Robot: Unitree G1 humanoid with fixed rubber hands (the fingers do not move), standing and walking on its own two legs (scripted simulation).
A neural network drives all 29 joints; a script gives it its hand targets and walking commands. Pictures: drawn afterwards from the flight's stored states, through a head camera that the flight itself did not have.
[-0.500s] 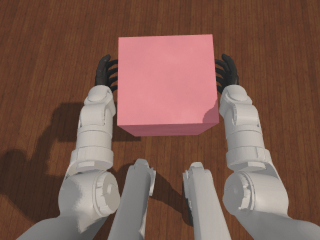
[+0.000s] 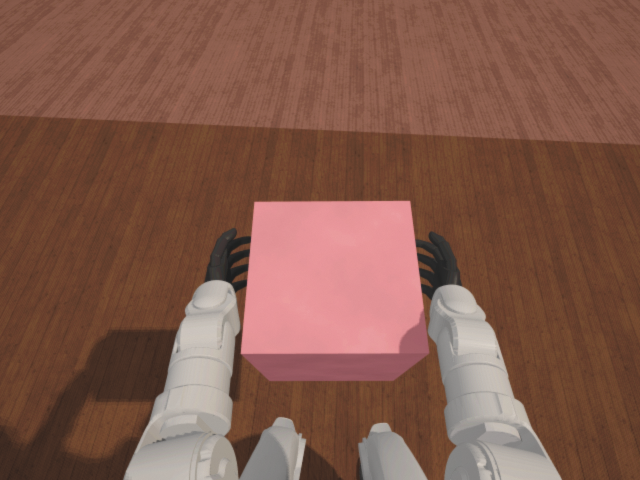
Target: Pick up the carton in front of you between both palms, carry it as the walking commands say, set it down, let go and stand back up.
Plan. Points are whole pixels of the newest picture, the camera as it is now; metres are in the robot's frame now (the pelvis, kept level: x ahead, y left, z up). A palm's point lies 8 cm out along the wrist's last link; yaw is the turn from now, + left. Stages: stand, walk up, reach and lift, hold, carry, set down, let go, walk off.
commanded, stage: reach and lift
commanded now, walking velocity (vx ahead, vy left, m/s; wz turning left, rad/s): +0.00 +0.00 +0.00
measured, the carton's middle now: (331, 301) +0.38 +0.01 -0.10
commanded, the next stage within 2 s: hold in 1.50 s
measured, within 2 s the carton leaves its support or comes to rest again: neither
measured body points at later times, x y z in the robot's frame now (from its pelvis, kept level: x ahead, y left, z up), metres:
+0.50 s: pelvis +0.04 +0.00 +0.09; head +0.01 +0.00 +0.54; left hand +0.34 +0.16 +0.10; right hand +0.34 -0.15 +0.10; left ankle +0.05 +0.13 -0.64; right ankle +0.04 -0.13 -0.64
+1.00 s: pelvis +0.03 +0.00 +0.10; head +0.00 +0.00 +0.55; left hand +0.34 +0.16 +0.12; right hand +0.34 -0.15 +0.12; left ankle +0.05 +0.13 -0.64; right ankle +0.04 -0.13 -0.64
